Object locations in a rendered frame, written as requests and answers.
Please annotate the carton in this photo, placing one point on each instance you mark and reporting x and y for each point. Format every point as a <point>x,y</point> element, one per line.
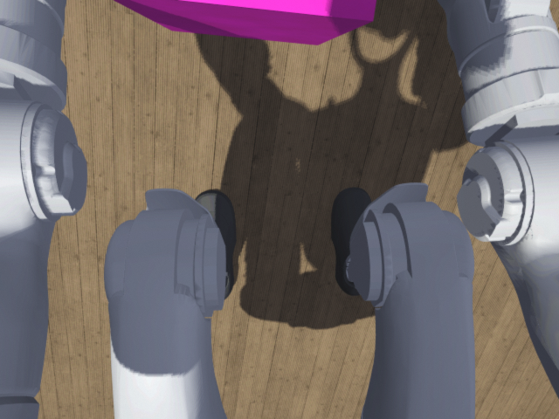
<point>310,22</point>

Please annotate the left robot forearm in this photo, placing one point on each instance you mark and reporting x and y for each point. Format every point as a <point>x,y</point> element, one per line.
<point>30,51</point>

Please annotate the robot right foot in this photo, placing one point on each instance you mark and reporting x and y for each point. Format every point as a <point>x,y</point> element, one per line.
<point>347,209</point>

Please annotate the left robot upper arm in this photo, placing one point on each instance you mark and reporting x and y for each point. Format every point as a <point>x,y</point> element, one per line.
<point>43,176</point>

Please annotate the right robot forearm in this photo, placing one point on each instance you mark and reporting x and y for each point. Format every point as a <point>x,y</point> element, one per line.
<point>507,55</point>

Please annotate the robot left shin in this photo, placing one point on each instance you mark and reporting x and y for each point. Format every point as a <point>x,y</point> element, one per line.
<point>116,251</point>

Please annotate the right robot upper arm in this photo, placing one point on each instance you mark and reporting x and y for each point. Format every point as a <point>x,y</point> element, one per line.
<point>510,198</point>

